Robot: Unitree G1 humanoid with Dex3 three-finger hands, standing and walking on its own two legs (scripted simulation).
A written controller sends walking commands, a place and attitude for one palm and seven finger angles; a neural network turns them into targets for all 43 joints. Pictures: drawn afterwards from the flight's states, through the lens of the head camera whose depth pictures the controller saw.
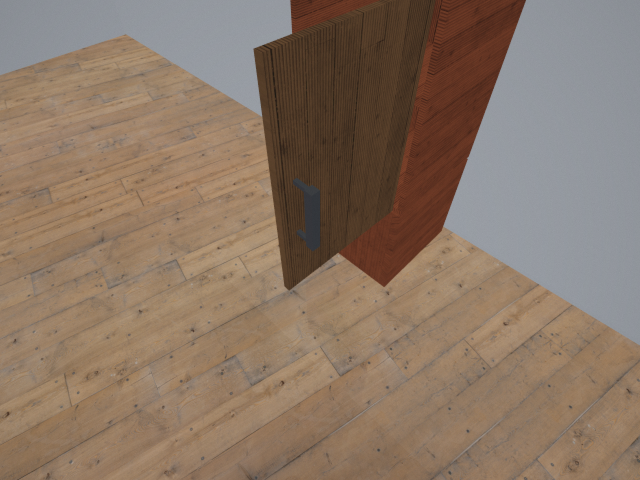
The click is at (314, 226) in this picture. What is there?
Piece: cupboard door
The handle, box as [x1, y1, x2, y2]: [293, 178, 319, 250]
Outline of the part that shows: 296,178 293,180 293,183 304,192 306,231 304,233 299,229 297,231 297,234 306,242 306,245 313,250 319,246 319,190 312,185 307,186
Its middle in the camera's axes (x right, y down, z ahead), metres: -0.03 -0.05 +0.78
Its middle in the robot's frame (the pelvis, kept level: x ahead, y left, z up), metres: +0.60 +0.07 -0.09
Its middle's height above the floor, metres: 0.69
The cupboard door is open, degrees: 88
